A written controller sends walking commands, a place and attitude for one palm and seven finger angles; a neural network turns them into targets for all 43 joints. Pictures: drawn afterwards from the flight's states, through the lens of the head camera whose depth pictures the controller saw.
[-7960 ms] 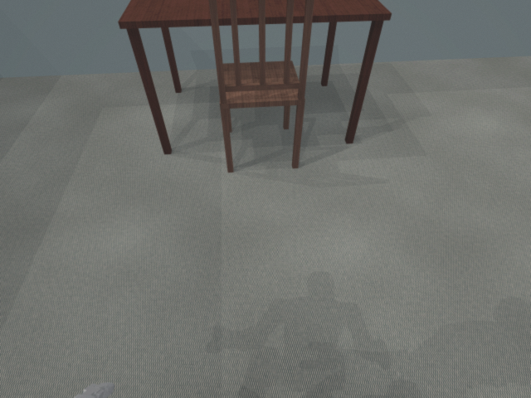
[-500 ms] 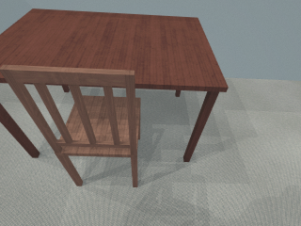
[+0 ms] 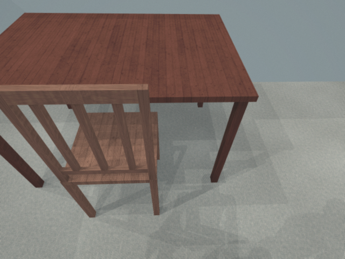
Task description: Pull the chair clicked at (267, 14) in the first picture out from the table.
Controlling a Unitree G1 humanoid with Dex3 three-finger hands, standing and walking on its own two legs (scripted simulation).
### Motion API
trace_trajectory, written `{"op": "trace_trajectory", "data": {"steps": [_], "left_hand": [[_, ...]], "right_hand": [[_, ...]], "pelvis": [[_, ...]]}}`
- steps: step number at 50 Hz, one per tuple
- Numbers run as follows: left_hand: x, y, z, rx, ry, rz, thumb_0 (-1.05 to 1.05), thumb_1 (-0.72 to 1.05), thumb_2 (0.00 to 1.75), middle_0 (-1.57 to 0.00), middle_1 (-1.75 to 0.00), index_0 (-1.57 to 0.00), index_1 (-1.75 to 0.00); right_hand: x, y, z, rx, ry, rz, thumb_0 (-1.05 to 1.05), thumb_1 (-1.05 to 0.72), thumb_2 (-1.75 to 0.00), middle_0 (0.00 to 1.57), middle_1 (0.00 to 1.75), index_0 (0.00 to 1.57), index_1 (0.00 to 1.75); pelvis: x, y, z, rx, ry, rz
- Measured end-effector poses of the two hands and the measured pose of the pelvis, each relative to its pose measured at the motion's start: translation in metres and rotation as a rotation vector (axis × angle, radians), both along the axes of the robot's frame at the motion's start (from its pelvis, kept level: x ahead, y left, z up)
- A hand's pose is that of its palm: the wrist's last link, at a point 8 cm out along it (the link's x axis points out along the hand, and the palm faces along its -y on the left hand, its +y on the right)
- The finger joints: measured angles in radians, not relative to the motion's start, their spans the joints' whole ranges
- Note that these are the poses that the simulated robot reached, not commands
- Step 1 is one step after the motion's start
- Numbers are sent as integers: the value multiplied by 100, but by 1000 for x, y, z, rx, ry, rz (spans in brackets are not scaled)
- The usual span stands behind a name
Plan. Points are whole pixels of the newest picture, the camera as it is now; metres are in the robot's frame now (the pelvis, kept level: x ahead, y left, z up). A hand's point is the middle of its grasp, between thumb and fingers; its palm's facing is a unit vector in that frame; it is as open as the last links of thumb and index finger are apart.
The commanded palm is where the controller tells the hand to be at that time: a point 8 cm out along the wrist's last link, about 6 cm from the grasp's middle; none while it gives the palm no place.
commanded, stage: come to a stop and stand still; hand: left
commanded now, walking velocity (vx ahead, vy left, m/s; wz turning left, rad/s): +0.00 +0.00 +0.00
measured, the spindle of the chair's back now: (92, 141) +0.47 +0.29 -0.08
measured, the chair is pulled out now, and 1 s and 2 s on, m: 0.00 0.00 0.00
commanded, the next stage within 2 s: look again from close up in 0.04 s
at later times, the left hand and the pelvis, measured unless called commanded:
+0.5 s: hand out of the picture +0.01 +0.19 -0.18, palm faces +0.03 -0.97 -0.24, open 7.4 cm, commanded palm none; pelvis -0.03 -0.01 -0.01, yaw +0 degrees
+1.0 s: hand out of the picture -0.07 +0.18 -0.18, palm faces +0.00 -0.98 -0.21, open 7.4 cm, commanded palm none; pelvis -0.06 +0.00 +0.00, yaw +0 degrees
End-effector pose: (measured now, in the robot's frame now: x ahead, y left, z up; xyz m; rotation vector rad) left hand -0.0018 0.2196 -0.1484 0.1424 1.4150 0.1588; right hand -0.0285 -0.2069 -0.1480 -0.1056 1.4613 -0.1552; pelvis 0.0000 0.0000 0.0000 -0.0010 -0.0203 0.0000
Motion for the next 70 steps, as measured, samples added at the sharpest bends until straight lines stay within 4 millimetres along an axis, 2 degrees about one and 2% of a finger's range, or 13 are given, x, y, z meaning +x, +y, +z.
{"op": "trace_trajectory", "data": {"steps": [8,19,23,27,33,46,52,59,70], "left_hand": [[-6,-5,0,-8,5,-8,0,91,89,-20,-30,-20,-30],[1,12,-3,45,-113,-29,0,91,89,-20,-30,-20,-30],[4,16,0,52,-155,-35,0,91,89,-20,-30,-20,-30],[2,20,3,56,-181,-43,0,90,89,-20,-30,-20,-30],[-12,24,7,60,-166,-53,0,90,89,-20,-30,-20,-30],[-65,17,3,35,-24,-33,0,90,89,-20,-30,-20,-30],[-78,6,0,7,23,-20,0,90,89,-20,-30,-20,-30],[-77,-6,-3,-17,26,-12,0,90,89,-20,-30,-20,-30],[-57,-11,-3,-21,-12,-8,0,90,89,-20,-30,-20,-30]], "right_hand": [[3,-1,0,6,-14,2,1,-90,-90,20,30,20,30],[46,-44,3,-93,-209,32,1,-91,-90,20,30,20,30],[58,-50,9,-109,-268,53,1,-91,-90,20,30,20,30],[61,-51,14,-108,-299,73,1,-91,-90,20,30,20,30],[44,-45,13,-85,-277,85,1,-90,-90,20,30,20,30],[-38,-23,0,-27,-60,29,1,-90,-90,20,30,20,30],[-60,-14,-1,-12,4,0,1,-90,-90,20,30,20,30],[-59,-6,-3,1,7,-14,1,-90,-90,20,30,20,30],[-31,-1,-6,17,-53,-8,1,-90,-90,20,30,20,30]], "pelvis": [[-1,-2,0,3,-3,0],[-14,-6,-11,-7,-6,3],[-23,-6,-11,-7,-24,2],[-33,-5,-9,-7,-34,1],[-47,-4,-6,-4,-34,-1],[-58,0,-4,1,-14,-1],[-57,2,-4,1,-8,-4],[-54,2,-5,1,-8,-7],[-44,1,-5,0,-6,-3]]}}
